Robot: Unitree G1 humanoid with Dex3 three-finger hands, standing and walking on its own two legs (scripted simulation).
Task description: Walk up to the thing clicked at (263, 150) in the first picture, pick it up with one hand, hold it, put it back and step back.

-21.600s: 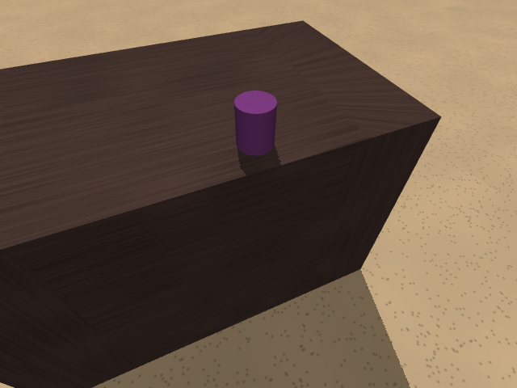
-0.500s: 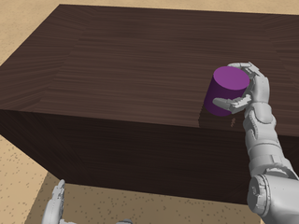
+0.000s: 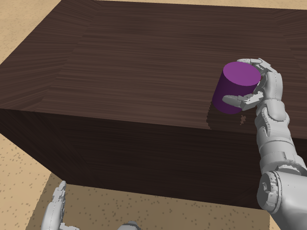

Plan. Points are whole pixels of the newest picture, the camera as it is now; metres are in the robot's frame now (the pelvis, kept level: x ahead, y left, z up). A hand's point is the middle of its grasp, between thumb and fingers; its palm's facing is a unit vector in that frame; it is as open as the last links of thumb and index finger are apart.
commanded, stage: open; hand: right
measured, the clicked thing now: (233, 88) +0.47 -0.16 +0.11
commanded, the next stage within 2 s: withdraw in 0.38 s
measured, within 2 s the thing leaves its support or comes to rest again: neither
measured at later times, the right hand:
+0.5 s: hand (242, 86) +0.47 -0.18 +0.12, palm faces +0.12 +0.99 +0.00, open 16.2 cm
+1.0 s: hand (301, 48) +0.45 -0.24 +0.25, palm faces +0.19 +0.97 -0.16, open 17.7 cm
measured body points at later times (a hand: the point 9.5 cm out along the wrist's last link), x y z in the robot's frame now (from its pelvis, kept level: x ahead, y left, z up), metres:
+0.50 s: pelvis +0.01 +0.00 +0.00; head +0.06 -0.01 +0.45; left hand +0.15 +0.27 -0.06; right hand +0.46 -0.23 +0.12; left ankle +0.04 +0.12 -0.71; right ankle -0.01 -0.13 -0.71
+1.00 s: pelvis +0.02 +0.00 +0.01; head +0.02 +0.03 +0.46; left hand +0.17 +0.25 -0.06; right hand +0.44 -0.29 +0.26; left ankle +0.04 +0.12 -0.71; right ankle -0.01 -0.13 -0.71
